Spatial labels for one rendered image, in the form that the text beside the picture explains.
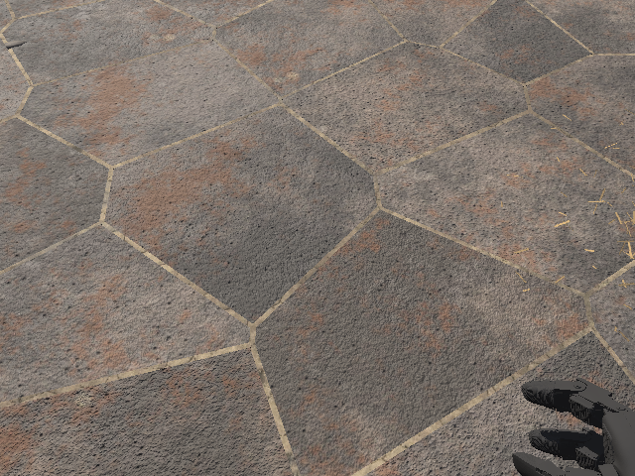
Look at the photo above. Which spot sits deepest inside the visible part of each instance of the robot right hand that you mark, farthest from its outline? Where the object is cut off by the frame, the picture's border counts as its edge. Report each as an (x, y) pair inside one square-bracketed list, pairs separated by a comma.
[(609, 454)]

